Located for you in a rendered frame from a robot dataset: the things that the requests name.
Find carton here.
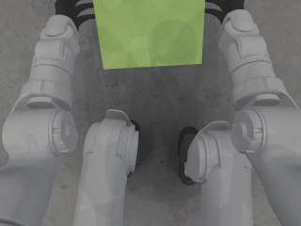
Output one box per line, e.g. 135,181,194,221
93,0,205,70

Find left robot hand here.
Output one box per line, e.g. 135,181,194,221
55,0,96,31

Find robot left forearm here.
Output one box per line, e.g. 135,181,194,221
2,14,80,149

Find robot right forearm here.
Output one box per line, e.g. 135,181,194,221
218,9,301,111

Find robot left upper arm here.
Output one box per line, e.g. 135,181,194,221
0,107,78,226

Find robot thigh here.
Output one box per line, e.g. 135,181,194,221
191,130,253,226
72,118,139,226

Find right robot hand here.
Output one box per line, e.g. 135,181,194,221
204,0,245,25

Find robot right upper arm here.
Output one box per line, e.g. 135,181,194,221
230,105,301,226

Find left robot thigh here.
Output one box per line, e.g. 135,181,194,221
72,118,139,226

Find right robot thigh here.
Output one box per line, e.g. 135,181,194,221
191,130,253,226

